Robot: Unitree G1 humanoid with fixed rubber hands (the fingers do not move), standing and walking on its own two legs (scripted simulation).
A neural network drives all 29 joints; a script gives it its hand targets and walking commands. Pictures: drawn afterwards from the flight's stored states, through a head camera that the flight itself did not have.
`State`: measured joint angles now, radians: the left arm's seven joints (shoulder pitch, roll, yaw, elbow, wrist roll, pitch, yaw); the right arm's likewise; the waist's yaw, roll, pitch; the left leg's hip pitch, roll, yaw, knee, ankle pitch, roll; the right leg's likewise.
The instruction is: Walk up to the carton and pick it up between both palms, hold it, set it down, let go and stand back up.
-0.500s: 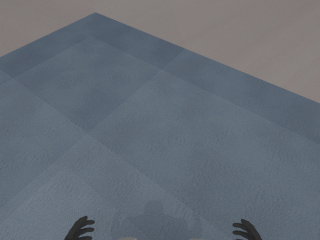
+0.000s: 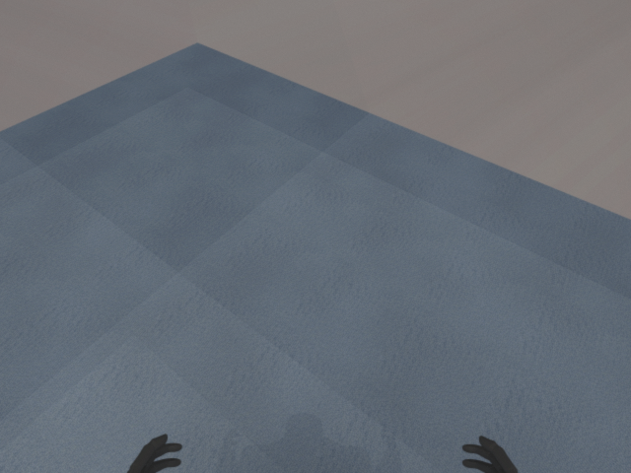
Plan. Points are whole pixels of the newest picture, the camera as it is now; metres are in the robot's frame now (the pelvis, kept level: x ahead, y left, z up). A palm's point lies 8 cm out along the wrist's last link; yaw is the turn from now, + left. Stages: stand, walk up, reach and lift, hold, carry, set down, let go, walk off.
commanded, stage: stand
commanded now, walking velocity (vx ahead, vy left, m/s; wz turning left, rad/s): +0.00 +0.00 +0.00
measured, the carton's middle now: out of the picture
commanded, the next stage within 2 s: none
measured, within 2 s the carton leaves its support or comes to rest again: neither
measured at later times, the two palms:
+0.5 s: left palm out of the picture +0.08 +0.24 -0.11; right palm out of the picture +0.09 -0.24 -0.10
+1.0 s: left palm out of the picture +0.06 +0.24 -0.11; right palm out of the picture +0.07 -0.24 -0.11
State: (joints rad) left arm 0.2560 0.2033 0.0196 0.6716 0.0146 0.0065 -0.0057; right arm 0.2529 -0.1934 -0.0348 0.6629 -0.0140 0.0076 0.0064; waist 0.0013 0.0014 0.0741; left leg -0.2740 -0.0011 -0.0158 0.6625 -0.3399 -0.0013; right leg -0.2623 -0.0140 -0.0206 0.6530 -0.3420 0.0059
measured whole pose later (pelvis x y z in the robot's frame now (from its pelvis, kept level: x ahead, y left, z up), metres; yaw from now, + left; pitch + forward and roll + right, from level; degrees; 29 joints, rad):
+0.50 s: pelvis -0.01 +0.00 +0.00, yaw +1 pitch -3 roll +0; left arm 0.29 0.21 0.01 0.71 0.01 0.00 -0.01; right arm 0.29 -0.20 -0.03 0.70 -0.01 0.01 0.01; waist 0.00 0.00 0.07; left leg -0.27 0.00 -0.03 0.63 -0.31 0.00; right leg -0.25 -0.02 -0.03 0.62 -0.31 0.01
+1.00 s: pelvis -0.01 +0.00 +0.01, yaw +1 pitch -3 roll +0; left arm 0.31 0.22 0.01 0.75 0.01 0.00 0.00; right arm 0.30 -0.20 -0.03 0.74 -0.01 0.00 0.00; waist 0.00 0.00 0.06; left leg -0.26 -0.01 -0.04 0.60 -0.29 -0.01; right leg -0.24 -0.02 -0.04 0.59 -0.30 0.00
